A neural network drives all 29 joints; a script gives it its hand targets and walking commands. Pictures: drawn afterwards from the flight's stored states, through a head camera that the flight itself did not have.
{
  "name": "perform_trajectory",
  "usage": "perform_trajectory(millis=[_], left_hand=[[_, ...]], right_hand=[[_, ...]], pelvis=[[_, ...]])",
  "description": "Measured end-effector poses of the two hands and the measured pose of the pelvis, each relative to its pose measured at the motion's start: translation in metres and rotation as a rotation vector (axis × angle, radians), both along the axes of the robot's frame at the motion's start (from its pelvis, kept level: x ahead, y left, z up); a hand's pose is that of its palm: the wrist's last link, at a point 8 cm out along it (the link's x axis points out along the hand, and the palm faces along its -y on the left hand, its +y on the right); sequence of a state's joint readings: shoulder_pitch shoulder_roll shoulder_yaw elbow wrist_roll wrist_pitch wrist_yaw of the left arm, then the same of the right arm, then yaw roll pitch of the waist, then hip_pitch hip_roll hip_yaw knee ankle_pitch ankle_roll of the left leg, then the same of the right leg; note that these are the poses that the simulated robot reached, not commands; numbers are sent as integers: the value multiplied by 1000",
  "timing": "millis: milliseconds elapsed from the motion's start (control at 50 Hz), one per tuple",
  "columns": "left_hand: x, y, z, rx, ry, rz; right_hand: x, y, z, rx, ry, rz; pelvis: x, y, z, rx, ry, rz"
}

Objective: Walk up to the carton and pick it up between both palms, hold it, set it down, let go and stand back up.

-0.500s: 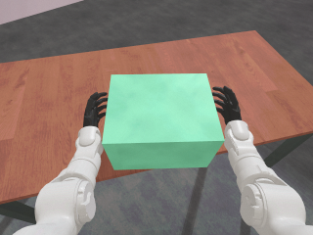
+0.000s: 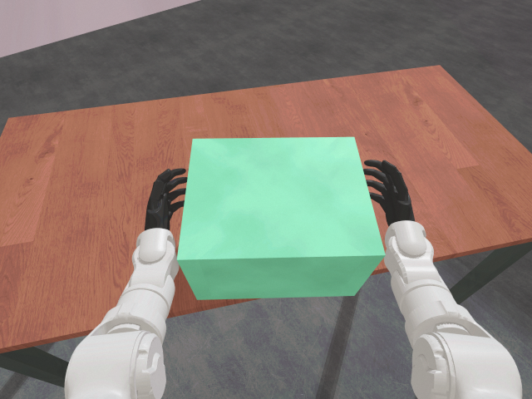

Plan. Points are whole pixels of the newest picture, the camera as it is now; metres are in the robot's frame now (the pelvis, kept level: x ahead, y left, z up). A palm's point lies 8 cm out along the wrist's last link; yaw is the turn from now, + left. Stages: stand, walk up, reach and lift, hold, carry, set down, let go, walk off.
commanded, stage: reach and lift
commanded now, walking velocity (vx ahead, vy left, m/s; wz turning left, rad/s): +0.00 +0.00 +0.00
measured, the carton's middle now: (275, 218) +0.42 +0.00 +0.00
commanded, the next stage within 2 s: none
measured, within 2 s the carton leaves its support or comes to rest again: neither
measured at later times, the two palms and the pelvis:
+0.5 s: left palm (137, 214) +0.37 +0.20 +0.09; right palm (396, 202) +0.37 -0.17 +0.10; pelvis -0.02 +0.00 +0.00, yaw +1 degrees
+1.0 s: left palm (115, 215) +0.34 +0.21 +0.13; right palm (404, 205) +0.35 -0.16 +0.13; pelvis -0.01 +0.00 +0.01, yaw +2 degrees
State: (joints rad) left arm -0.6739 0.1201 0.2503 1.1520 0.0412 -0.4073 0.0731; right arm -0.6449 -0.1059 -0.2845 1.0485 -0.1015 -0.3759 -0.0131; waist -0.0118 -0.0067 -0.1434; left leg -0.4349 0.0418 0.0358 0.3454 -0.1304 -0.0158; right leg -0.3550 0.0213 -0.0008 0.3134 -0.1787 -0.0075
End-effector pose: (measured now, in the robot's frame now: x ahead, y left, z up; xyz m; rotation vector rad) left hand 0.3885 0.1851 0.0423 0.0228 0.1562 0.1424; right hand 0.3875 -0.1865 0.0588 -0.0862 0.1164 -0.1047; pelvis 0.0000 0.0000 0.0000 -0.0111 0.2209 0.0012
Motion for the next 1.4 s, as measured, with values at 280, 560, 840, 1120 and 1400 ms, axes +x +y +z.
perform_trajectory(millis=[280, 560, 840, 1120, 1400], left_hand=[[-24, 19, 14, 10, -11, 35], [-20, 17, 52, 25, -1, 8], [-38, 19, 71, 57, 20, 4], [-58, 27, 101, 59, 5, 10], [-59, 26, 116, 62, 10, 4]], right_hand=[[-11, 19, 10, 9, -11, 33], [-16, 17, 51, 37, 0, 5], [-30, 19, 62, 49, 22, 11], [-47, 28, 83, 63, 5, 18], [-49, 26, 96, 69, 10, 10]], pelvis=[[-14, -2, 1, -4, -24, 31], [-17, 1, 5, 3, -117, 20], [-13, 2, 6, 6, -215, 19], [-19, 2, 6, 9, -271, 33], [-24, 3, 6, 10, -288, 29]])
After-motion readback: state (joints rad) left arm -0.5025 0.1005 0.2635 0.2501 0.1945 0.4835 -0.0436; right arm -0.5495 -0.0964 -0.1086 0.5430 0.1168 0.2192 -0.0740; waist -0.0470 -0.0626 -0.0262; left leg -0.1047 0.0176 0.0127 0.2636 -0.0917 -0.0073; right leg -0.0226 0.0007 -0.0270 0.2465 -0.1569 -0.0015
